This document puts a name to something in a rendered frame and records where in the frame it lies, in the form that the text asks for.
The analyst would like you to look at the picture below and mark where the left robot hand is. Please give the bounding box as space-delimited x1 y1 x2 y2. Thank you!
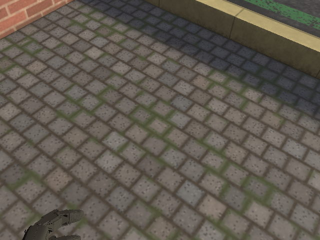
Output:
22 209 84 240

